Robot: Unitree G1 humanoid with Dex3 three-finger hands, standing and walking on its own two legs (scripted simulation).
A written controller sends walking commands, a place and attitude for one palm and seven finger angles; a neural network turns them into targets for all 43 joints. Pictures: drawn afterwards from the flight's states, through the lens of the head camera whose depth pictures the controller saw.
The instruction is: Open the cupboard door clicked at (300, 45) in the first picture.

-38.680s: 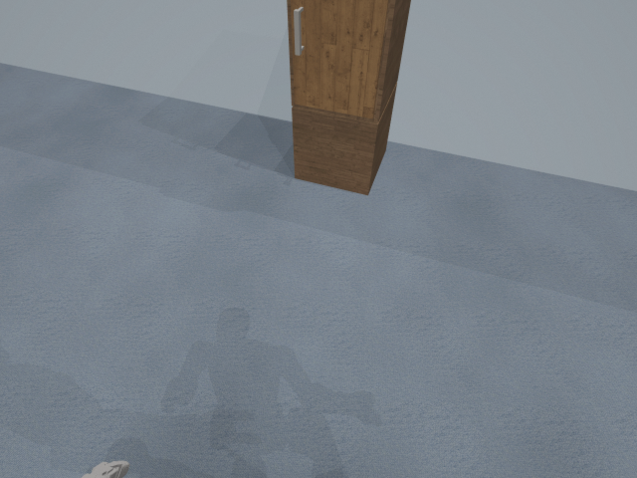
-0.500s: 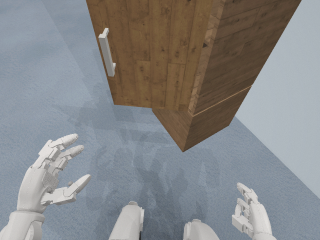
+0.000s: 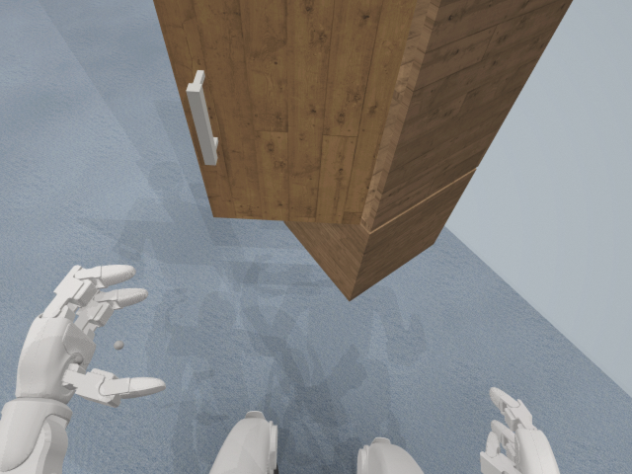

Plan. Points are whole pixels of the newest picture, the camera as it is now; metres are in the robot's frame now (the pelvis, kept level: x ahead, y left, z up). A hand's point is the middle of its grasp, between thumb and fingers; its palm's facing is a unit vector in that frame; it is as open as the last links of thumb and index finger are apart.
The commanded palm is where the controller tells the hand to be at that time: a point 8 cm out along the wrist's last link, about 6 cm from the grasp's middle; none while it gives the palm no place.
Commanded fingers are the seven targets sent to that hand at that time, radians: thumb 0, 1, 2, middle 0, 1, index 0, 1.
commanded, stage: raise the hand with hooked fingers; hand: left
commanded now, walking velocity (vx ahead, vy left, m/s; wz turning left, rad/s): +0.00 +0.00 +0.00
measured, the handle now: (205, 120) +0.62 +0.22 +0.05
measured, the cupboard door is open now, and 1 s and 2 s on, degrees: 53 53 53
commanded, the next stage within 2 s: move the hooked fingers beside the handle in 0.96 s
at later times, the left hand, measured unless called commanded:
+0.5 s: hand (81, 306) +0.28 +0.29 +0.05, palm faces +0.04 -1.00 -0.05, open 14.0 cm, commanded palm +0.26 +0.33 +0.06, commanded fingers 0.00 -0.50 0.30 -0.30 -1.20 -0.30 -1.20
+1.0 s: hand (102, 302) +0.29 +0.27 +0.05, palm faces +0.04 -1.00 -0.05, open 14.0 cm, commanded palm +0.27 +0.31 +0.06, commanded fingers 0.00 -0.50 0.30 -0.30 -1.20 -0.30 -1.20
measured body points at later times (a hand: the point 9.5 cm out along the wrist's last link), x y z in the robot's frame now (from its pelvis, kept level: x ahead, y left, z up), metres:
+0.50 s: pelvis +0.00 +0.01 +0.01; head +0.08 +0.03 +0.45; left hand +0.28 +0.34 +0.06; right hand +0.16 -0.24 -0.07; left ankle +0.06 +0.10 -0.64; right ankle +0.01 -0.12 -0.64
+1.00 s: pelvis +0.00 -0.01 +0.01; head +0.08 +0.01 +0.45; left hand +0.28 +0.32 +0.06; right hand +0.16 -0.25 -0.08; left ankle +0.06 +0.10 -0.64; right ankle +0.01 -0.12 -0.64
